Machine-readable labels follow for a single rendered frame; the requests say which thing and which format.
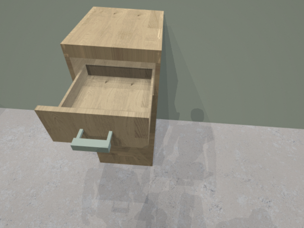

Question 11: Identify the cabinet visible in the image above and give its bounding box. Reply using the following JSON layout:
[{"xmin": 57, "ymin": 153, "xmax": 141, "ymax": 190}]
[{"xmin": 60, "ymin": 7, "xmax": 164, "ymax": 166}]

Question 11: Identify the drawer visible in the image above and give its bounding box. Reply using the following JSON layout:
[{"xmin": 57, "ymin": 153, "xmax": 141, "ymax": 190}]
[{"xmin": 34, "ymin": 63, "xmax": 155, "ymax": 148}]

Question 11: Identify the handle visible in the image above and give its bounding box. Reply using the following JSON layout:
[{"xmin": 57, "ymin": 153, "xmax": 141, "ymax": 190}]
[{"xmin": 70, "ymin": 129, "xmax": 113, "ymax": 153}]

